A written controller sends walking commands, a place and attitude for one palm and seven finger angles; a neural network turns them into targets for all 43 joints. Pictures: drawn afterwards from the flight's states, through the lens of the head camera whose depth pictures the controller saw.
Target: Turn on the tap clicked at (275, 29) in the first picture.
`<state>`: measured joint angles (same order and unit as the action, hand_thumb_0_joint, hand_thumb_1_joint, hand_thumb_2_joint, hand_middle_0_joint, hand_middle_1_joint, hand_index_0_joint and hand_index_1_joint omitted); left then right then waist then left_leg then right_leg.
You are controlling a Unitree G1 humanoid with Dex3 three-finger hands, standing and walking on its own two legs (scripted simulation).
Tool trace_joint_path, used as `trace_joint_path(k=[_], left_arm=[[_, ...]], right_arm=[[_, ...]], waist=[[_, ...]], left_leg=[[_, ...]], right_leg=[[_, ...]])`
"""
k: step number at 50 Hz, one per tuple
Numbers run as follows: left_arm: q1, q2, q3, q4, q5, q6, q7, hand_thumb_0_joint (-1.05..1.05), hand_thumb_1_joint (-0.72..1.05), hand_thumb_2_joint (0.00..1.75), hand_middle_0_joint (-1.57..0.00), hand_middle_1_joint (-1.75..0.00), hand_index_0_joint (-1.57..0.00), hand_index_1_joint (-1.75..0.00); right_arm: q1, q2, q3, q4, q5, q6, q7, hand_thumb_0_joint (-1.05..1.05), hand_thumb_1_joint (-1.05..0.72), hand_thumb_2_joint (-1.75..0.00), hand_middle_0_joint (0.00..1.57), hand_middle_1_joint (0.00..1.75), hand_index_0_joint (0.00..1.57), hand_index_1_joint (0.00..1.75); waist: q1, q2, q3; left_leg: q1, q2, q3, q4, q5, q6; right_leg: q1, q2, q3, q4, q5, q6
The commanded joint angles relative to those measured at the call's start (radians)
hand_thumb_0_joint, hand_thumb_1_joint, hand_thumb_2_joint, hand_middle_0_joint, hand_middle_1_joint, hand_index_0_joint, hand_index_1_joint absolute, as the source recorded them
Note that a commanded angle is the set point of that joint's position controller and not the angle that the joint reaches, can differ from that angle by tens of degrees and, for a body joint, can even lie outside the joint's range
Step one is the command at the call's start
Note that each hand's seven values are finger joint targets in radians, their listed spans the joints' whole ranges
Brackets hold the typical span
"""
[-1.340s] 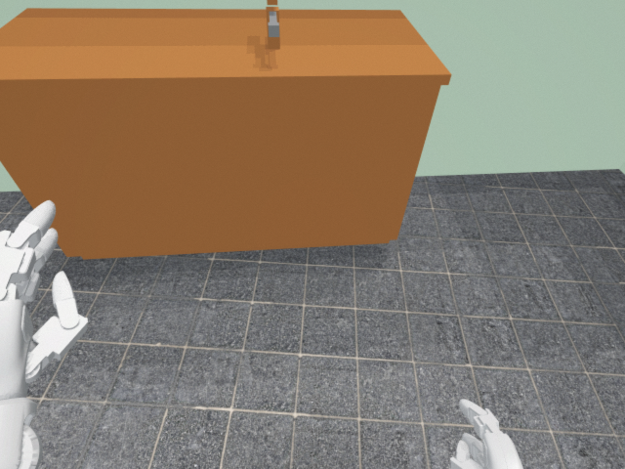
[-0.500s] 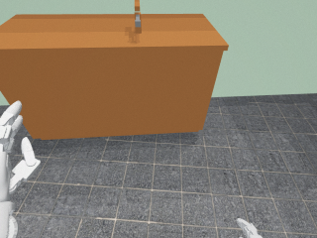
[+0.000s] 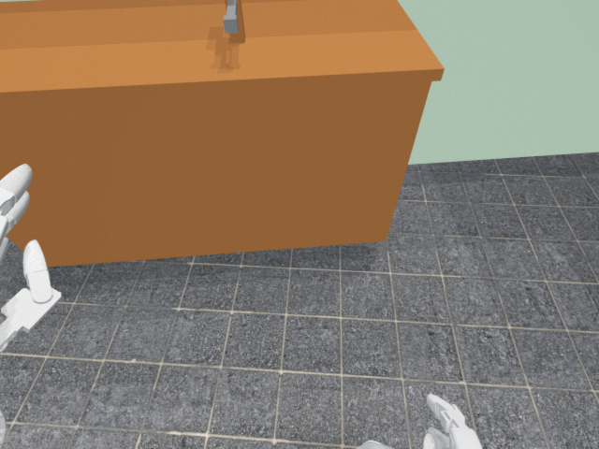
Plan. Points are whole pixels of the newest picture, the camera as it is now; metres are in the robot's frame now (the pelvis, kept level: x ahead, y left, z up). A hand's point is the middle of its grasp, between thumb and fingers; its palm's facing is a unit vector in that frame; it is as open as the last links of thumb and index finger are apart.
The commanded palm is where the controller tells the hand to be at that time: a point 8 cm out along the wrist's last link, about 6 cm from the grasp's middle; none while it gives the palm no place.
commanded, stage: walk to a spot facing it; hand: left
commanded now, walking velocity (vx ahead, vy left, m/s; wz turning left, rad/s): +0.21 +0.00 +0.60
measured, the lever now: (230, 24) +0.91 +0.19 +0.14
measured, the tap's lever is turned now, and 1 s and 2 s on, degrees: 0 0 0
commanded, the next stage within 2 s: turn to face it in 0.10 s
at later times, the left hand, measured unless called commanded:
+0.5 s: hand (87, 203) +0.32 +0.24 +0.19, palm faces +0.50 -0.80 -0.34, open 7.4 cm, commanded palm +0.27 +0.27 +0.19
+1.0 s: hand (192, 193) +0.35 +0.14 +0.19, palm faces +0.24 -0.85 -0.47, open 7.4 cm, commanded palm +0.30 +0.19 +0.19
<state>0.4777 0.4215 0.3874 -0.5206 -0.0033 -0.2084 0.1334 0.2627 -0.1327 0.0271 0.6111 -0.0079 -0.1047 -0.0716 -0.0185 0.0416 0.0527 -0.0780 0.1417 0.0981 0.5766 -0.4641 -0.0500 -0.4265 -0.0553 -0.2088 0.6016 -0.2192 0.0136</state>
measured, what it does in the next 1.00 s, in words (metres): walks ahead: left foot, then right foot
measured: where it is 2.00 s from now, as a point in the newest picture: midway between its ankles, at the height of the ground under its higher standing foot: outside the picture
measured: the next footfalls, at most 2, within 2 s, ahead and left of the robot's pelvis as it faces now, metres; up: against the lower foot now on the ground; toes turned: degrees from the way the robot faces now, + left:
left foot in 0.40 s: +0.20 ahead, +0.12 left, +0.00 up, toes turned +12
right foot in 0.68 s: +0.16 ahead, -0.14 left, +0.00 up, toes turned -11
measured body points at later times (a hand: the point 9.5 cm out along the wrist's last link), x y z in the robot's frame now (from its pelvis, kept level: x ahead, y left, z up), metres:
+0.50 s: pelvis +0.11 -0.01 +0.00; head +0.13 +0.00 +0.45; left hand +0.29 +0.28 +0.21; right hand +0.32 -0.23 -0.06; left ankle +0.16 +0.11 -0.72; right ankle +0.09 -0.10 -0.71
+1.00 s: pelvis +0.10 -0.06 +0.01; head +0.13 -0.08 +0.46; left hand +0.33 +0.18 +0.21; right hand +0.20 -0.35 -0.08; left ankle +0.10 +0.08 -0.69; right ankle +0.12 -0.13 -0.72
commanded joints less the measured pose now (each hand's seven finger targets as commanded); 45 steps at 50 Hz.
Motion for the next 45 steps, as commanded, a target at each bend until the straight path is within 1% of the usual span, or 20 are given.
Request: trace_joint_path(k=[1, 3, 6, 9, 13, 17, 19, 21, 22, 23, 27, 31, 33, 34, 35, 36, 38, 39, 42, 45], left_arm=[[-0.077, 0.238, 0.217, -0.186, -0.009, -0.055, 0.031, 0.00, 0.90, 0.90, -0.20, -0.30, -0.20, -0.30], [-0.046, 0.229, 0.216, -0.192, -0.016, -0.074, 0.019, 0.00, 0.90, 0.90, -0.20, -0.30, -0.20, -0.30], [0.017, 0.169, 0.184, -0.208, -0.015, -0.086, 0.026, 0.00, 0.90, 0.90, -0.20, -0.30, -0.20, -0.30], [0.009, 0.159, 0.174, -0.247, -0.020, -0.079, 0.038, 0.00, 0.90, 0.90, -0.20, -0.30, -0.20, -0.30], [0.038, 0.132, 0.149, -0.258, -0.027, -0.069, 0.062, 0.00, 0.90, 0.90, -0.20, -0.30, -0.20, -0.30], [-0.076, 0.111, 0.092, -0.243, -0.018, -0.060, 0.071, 0.00, 0.90, 0.90, -0.20, -0.30, -0.20, -0.30], [-0.164, 0.111, 0.061, -0.241, -0.012, -0.061, 0.067, 0.00, 0.90, 0.90, -0.20, -0.30, -0.20, -0.30], [-0.203, 0.099, 0.048, -0.184, -0.014, -0.059, 0.055, 0.00, 0.90, 0.90, -0.20, -0.30, -0.20, -0.30], [-0.187, 0.086, 0.041, -0.160, -0.020, -0.062, 0.046, 0.00, 0.90, 0.90, -0.20, -0.30, -0.20, -0.30], [-0.206, 0.094, 0.036, -0.196, -0.019, -0.076, 0.036, 0.00, 0.90, 0.90, -0.20, -0.30, -0.20, -0.30], [-0.110, 0.079, 0.038, -0.259, -0.024, -0.057, 0.029, 0.00, 0.90, 0.90, -0.20, -0.30, -0.20, -0.30], [-0.046, 0.099, 0.086, -0.266, -0.040, -0.046, 0.027, 0.00, 0.90, 0.90, -0.20, -0.30, -0.20, -0.30], [-0.044, 0.112, 0.105, -0.230, -0.038, -0.041, 0.025, 0.00, 0.90, 0.90, -0.20, -0.30, -0.20, -0.30], [-0.049, 0.125, 0.116, -0.206, -0.035, -0.043, 0.025, 0.00, 0.90, 0.90, -0.20, -0.30, -0.20, -0.30], [-0.060, 0.145, 0.131, -0.177, -0.033, -0.043, 0.030, 0.00, 0.90, 0.90, -0.20, -0.30, -0.20, -0.30], [-0.040, 0.153, 0.150, -0.148, -0.047, -0.031, 0.032, 0.00, 0.90, 0.90, -0.20, -0.30, -0.20, -0.30], [-0.001, 0.151, 0.157, -0.142, -0.046, -0.027, 0.036, 0.00, 0.90, 0.90, -0.20, -0.30, -0.20, -0.30], [0.002, 0.143, 0.149, -0.178, -0.045, -0.037, 0.040, 0.00, 0.90, 0.90, -0.20, -0.30, -0.20, -0.30], [0.026, 0.127, 0.142, -0.178, -0.038, -0.055, 0.047, 0.00, 0.90, 0.90, -0.20, -0.30, -0.20, -0.30], [0.015, 0.129, 0.132, -0.191, -0.037, -0.060, 0.048, 0.00, 0.90, 0.90, -0.20, -0.30, -0.20, -0.30]], right_arm=[[-0.159, -0.141, -0.070, -0.162, 0.011, -0.024, -0.004, 0.00, -0.90, -0.90, 0.20, 0.30, 0.20, 0.30], [-0.147, -0.167, -0.079, -0.131, 0.006, -0.005, 0.015, 0.00, -0.90, -0.90, 0.20, 0.30, 0.20, 0.30], [-0.181, -0.156, -0.071, -0.126, 0.012, 0.031, 0.013, 0.00, -0.90, -0.90, 0.20, 0.30, 0.20, 0.30], [-0.167, -0.155, -0.073, -0.142, 0.005, 0.037, 0.003, 0.00, -0.90, -0.90, 0.20, 0.30, 0.20, 0.30], [-0.139, -0.147, -0.068, -0.158, -0.004, 0.027, -0.005, 0.00, -0.90, -0.90, 0.20, 0.30, 0.20, 0.30], [-0.126, -0.158, -0.061, -0.169, -0.006, 0.016, -0.015, 0.00, -0.90, -0.90, 0.20, 0.30, 0.20, 0.30], [-0.125, -0.184, -0.071, -0.176, 0.003, 0.019, -0.025, 0.00, -0.90, -0.90, 0.20, 0.30, 0.20, 0.30], [-0.132, -0.211, -0.075, -0.193, 0.017, 0.022, -0.023, 0.00, -0.90, -0.90, 0.20, 0.30, 0.20, 0.30], [-0.129, -0.192, -0.059, -0.188, 0.003, 0.021, -0.019, 0.00, -0.90, -0.90, 0.20, 0.30, 0.20, 0.30], [-0.140, -0.185, -0.061, -0.192, -0.011, 0.008, -0.012, 0.00, -0.90, -0.90, 0.20, 0.30, 0.20, 0.30], [-0.112, -0.195, -0.077, -0.201, 0.004, -0.013, 0.036, 0.00, -0.90, -0.90, 0.20, 0.30, 0.20, 0.30], [-0.110, -0.188, -0.072, -0.215, 0.009, -0.026, 0.051, 0.00, -0.90, -0.90, 0.20, 0.30, 0.20, 0.30], [-0.111, -0.184, -0.071, -0.218, 0.012, -0.025, 0.047, 0.00, -0.90, -0.90, 0.20, 0.30, 0.20, 0.30], [-0.105, -0.175, -0.069, -0.218, 0.017, -0.018, 0.046, 0.00, -0.90, -0.90, 0.20, 0.30, 0.20, 0.30], [-0.099, -0.150, -0.062, -0.224, 0.021, -0.011, 0.043, 0.00, -0.90, -0.90, 0.20, 0.30, 0.20, 0.30], [-0.117, -0.143, -0.066, -0.235, 0.024, -0.008, 0.038, 0.00, -0.90, -0.90, 0.20, 0.30, 0.20, 0.30], [-0.158, -0.134, -0.052, -0.205, 0.019, 0.005, 0.030, 0.00, -0.90, -0.90, 0.20, 0.30, 0.20, 0.30], [-0.149, -0.123, -0.042, -0.193, 0.019, 0.012, 0.029, 0.00, -0.90, -0.90, 0.20, 0.30, 0.20, 0.30], [-0.153, -0.139, -0.046, -0.172, 0.012, 0.027, 0.014, 0.00, -0.90, -0.90, 0.20, 0.30, 0.20, 0.30], [-0.156, -0.159, -0.060, -0.177, 0.014, 0.028, 0.003, 0.00, -0.90, -0.90, 0.20, 0.30, 0.20, 0.30]], waist=[[0.047, -0.301, -0.255], [0.036, -0.214, -0.233], [0.022, -0.130, -0.144], [0.007, -0.145, -0.148], [0.022, -0.145, -0.189], [0.020, -0.144, -0.184], [0.013, -0.084, -0.161], [0.031, 0.073, -0.140], [0.020, 0.245, -0.144], [0.028, 0.317, -0.140], [0.027, 0.213, -0.204], [0.022, 0.236, -0.209], [0.026, 0.176, -0.201], [0.022, 0.076, -0.200], [0.009, -0.109, -0.210], [0.030, -0.307, -0.205], [0.028, -0.238, -0.214], [0.020, -0.212, -0.238], [0.015, -0.167, -0.246], [0.023, -0.169, -0.242]], left_leg=[[-0.581, -0.128, -0.049, 0.774, -0.113, 0.074], [-0.562, -0.063, -0.158, 0.871, -0.015, 0.055], [-0.578, -0.015, -0.127, 0.845, 0.093, 0.018], [-0.500, 0.008, -0.080, 0.625, 0.124, 0.008], [-0.365, -0.043, 0.031, 0.246, 0.141, 0.028], [-0.189, -0.093, 0.072, 0.006, 0.299, 0.029], [-0.095, -0.035, 0.022, -0.107, 0.345, 0.042], [-0.050, 0.128, -0.150, -0.149, 0.533, 0.104], [-0.023, 0.217, -0.257, -0.211, 0.628, 0.151], [-0.034, 0.272, -0.316, -0.252, 0.685, 0.186], [0.010, 0.242, -0.107, -0.157, 0.766, 0.161], [-0.039, 0.219, -0.011, -0.114, 0.699, 0.107], [-0.110, 0.195, 0.019, -0.047, 0.579, 0.071], [-0.160, 0.150, 0.052, 0.040, 0.480, 0.046], [-0.256, 0.052, 0.101, 0.157, 0.301, 0.003], [-0.383, -0.055, 0.059, 0.310, -0.029, -0.018], [-0.516, -0.058, -0.067, 0.532, -0.090, -0.014], [-0.532, -0.055, -0.086, 0.551, -0.067, -0.018], [-0.474, -0.071, -0.065, 0.473, 0.011, -0.016], [-0.386, -0.080, -0.046, 0.326, 0.042, -0.002]], right_leg=[[0.554, -0.415, 0.691, -0.239, 0.297, -0.215], [0.408, -0.421, 0.634, -0.306, -0.121, -0.190], [0.267, -0.360, 0.336, -0.291, 0.058, -0.159], [0.221, -0.337, 0.169, -0.263, 0.250, -0.140], [0.267, -0.286, 0.136, -0.195, 0.416, -0.144], [0.237, -0.207, 0.163, -0.168, 0.282, -0.108], [0.199, -0.170, 0.179, -0.109, 0.181, -0.069], [0.098, -0.051, 0.159, -0.021, -0.006, -0.013], [0.012, 0.002, 0.125, 0.125, -0.209, 0.002], [-0.014, 0.003, 0.150, 0.248, -0.354, 0.002], [0.011, 0.026, 0.128, 0.201, -0.255, 0.012], [0.111, 0.053, 0.071, 0.027, -0.150, 0.023], [0.206, 0.046, 0.073, -0.089, -0.023, 0.017], [0.260, -0.006, 0.135, -0.139, 0.193, 0.000], [0.303, -0.123, 0.302, -0.140, 0.511, -0.056], [0.323, -0.232, 0.485, -0.168, 0.747, -0.129], [0.404, -0.275, 0.517, -0.140, 0.895, -0.177], [0.455, -0.268, 0.460, -0.125, 0.875, -0.185], [0.411, -0.215, 0.370, -0.145, 0.783, -0.163], [0.350, -0.205, 0.377, -0.178, 0.623, -0.165]])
